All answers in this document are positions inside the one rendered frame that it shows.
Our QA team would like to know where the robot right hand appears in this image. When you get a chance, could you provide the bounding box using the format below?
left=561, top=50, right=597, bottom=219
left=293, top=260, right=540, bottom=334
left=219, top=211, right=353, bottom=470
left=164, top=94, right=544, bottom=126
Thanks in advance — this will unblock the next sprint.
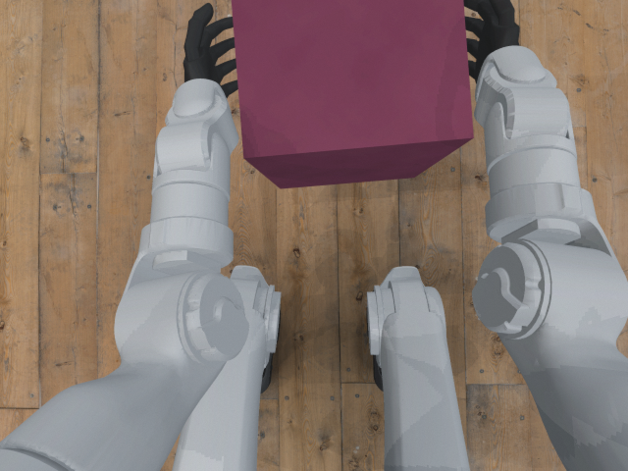
left=463, top=0, right=520, bottom=84

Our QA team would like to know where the carton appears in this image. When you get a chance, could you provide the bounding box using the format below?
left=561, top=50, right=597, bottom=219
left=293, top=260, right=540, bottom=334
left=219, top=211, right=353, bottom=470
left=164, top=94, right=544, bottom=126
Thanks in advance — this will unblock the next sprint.
left=232, top=0, right=474, bottom=188

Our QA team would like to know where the left robot upper arm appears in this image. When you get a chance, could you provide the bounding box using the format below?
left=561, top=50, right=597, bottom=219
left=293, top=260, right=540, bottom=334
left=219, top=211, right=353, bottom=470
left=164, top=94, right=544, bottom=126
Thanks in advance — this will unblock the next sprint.
left=0, top=269, right=249, bottom=471

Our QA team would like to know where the left robot forearm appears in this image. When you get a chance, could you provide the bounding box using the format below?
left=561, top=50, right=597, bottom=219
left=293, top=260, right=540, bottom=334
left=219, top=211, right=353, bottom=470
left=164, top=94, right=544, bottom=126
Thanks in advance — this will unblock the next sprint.
left=114, top=78, right=239, bottom=327

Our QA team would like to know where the robot left foot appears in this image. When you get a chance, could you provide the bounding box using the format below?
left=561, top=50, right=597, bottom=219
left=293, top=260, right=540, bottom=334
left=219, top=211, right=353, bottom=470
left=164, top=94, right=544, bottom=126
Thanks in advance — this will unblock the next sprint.
left=260, top=307, right=281, bottom=394

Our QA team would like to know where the right robot forearm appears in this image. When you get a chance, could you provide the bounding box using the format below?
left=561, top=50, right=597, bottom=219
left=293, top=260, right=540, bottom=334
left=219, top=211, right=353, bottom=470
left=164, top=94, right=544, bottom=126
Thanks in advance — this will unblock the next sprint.
left=474, top=45, right=621, bottom=267

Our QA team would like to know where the robot left hand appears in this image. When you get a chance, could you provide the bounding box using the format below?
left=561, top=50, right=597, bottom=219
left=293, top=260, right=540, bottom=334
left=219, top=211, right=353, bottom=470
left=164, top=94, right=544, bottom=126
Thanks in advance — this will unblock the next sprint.
left=183, top=3, right=238, bottom=98

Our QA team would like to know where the right robot shin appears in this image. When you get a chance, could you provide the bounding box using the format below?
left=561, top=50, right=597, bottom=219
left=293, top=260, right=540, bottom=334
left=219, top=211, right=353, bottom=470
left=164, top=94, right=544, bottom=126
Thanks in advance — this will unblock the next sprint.
left=376, top=266, right=446, bottom=368

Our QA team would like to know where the right robot upper arm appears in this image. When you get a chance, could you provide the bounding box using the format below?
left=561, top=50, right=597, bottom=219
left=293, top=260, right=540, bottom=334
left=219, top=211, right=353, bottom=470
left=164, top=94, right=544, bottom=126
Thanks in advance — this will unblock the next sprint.
left=472, top=238, right=628, bottom=471

